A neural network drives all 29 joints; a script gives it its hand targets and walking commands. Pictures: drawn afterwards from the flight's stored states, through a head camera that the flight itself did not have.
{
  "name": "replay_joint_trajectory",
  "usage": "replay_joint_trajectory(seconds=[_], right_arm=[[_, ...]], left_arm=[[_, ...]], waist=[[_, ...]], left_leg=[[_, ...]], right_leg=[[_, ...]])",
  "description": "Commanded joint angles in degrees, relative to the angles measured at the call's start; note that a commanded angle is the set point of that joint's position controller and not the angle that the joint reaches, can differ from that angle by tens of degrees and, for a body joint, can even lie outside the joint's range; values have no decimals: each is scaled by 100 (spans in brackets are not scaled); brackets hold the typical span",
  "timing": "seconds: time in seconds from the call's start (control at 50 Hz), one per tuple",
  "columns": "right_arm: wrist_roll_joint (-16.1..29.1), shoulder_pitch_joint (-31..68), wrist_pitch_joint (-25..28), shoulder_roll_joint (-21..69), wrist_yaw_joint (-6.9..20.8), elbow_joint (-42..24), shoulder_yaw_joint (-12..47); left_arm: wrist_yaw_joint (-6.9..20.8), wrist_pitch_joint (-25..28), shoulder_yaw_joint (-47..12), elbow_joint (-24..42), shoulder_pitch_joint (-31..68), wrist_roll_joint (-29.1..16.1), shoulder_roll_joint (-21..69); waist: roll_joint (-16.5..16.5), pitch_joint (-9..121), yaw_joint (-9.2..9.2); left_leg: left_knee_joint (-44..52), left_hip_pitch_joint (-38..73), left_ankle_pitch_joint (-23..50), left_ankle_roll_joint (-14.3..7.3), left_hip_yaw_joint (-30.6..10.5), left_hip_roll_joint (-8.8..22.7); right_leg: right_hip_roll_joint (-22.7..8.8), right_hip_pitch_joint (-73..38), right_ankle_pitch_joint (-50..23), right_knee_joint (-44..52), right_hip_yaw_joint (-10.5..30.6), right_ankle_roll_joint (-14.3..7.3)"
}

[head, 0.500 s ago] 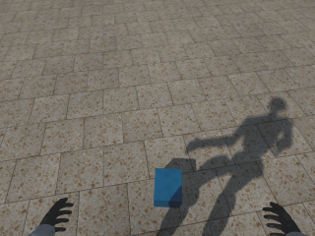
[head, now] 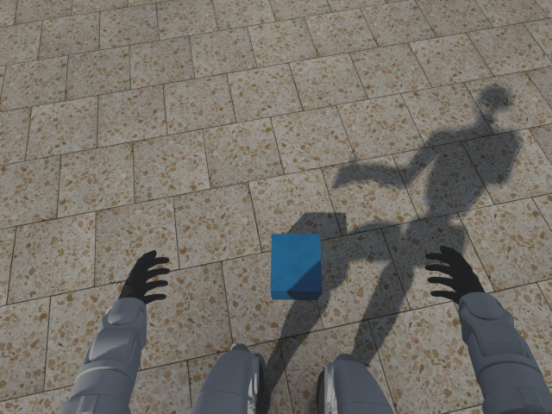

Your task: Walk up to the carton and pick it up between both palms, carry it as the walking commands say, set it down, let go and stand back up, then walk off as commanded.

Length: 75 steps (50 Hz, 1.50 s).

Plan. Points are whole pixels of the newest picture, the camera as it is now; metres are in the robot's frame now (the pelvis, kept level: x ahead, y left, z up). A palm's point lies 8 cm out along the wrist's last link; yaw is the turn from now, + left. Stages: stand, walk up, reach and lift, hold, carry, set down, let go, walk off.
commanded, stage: reach and lift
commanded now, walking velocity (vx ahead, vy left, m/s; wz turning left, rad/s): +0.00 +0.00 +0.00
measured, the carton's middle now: (295, 267) +0.47 -0.01 -0.65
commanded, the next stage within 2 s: none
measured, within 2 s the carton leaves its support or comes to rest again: neither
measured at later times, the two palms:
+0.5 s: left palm (189, 235) +0.39 +0.20 -0.14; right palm (416, 234) +0.40 -0.21 -0.14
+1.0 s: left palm (217, 213) +0.45 +0.17 -0.19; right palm (386, 214) +0.47 -0.18 -0.19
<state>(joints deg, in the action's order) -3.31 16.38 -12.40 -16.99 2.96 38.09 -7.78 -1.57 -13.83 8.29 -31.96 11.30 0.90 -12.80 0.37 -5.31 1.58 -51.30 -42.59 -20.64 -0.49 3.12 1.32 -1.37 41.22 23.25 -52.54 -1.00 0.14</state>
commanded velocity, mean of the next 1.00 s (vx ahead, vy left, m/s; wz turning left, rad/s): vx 0.00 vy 0.00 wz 0.00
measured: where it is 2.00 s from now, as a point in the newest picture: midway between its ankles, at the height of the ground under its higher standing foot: outside the picture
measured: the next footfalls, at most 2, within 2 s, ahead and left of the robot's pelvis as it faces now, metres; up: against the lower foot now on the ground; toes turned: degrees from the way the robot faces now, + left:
none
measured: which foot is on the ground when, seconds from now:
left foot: down 0.00-1.00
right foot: down 0.00-1.00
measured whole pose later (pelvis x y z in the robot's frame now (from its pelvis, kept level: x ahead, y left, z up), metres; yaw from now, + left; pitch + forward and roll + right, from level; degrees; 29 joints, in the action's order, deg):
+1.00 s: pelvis -0.03 +0.00 -0.06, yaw +0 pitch +46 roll -1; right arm -6.8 61.1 -3.0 -9.7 -0.8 50.5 -21.9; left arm -4.8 -4.6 20.9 -44.7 58.5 6.9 -5.0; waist -0.1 3.0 1.0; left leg -58.6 -89.5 -15.4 -0.6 1.8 1.9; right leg -0.8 87.9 18.3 -59.8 -1.8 -0.2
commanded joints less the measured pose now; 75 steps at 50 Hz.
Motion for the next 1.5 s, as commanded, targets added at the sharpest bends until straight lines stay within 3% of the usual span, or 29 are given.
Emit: replay_joint_trajectory(seconds=[0.0, 0.18, 0.34, 0.5, 0.68, 0.86, 0.98, 1.12, 1.36, 1.48], right_arm=[[47, 928, 36, -723, -75, -348, -209], [187, 2558, -44, -676, -231, -99, -327], [313, 3845, 108, -575, -355, 440, -415], [369, 4787, 543, -395, -434, 727, -657], [88, 5773, 884, -185, -485, 647, -985], [-304, 5528, 1020, 119, -399, 627, -1366], [-378, 5572, 1051, 344, -378, 794, -1455], [-296, 5719, 1045, 283, -482, 1130, -1447], [625, 6309, 863, -104, -972, 558, -512], [915, 6539, 806, -172, -1099, 857, -215]], left_arm=[[-51, 48, 189, 388, 927, -59, -695], [-148, -31, 172, -62, 2678, -170, -647], [-264, 145, 361, -670, 4024, -214, -549], [-349, 601, 610, -1016, 5141, -190, -335], [-436, 959, 914, -1019, 5972, 56, -93], [-379, 1019, 1174, -671, 5723, 525, 351], [-302, 1030, 1284, -789, 5754, 652, 468], [-348, 999, 1239, -1110, 5924, 541, 413], [-727, 991, 583, -939, 6600, -308, -268], [-759, 1018, 384, -1368, 6869, -660, -440]], waist=[[130, 2638, 3], [43, 3454, -17], [65, 4064, -42], [29, 5122, -95], [90, 6282, -66], [1, 6637, -105], [5, 6089, -86], [-17, 5990, -108], [120, 7566, -16], [111, 6919, 5]], left_leg=[[339, 1117, 1563, 229, -336, -295], [103, 406, 801, 203, -298, -339], [-165, -193, 757, 173, -240, -431], [-422, -435, 1421, 174, -244, -510], [-566, -509, 2460, 232, -319, -553], [-658, -353, 3336, 262, -470, -532], [-1027, -1258, 2750, 299, -428, -555], [-2086, -2340, 1849, 375, -285, -655], [-3827, -3472, 1520, 309, 13, -699], [-4283, -4305, 993, 274, 28, -596]], right_leg=[[271, -356, -1567, 498, 234, -7], [274, 298, -836, 364, 166, -14], [348, 822, -824, 165, 85, 60], [476, 1272, -1548, -121, 29, 118], [590, 1599, -2471, -299, 31, 170], [658, 2028, -3139, -351, 15, 139], [638, 2790, -2575, -741, 3, 148], [660, 3922, -1670, -1783, -77, 153], [716, 3688, -1685, -3509, -89, 126], [677, 4185, -1277, -3964, -33, 67]])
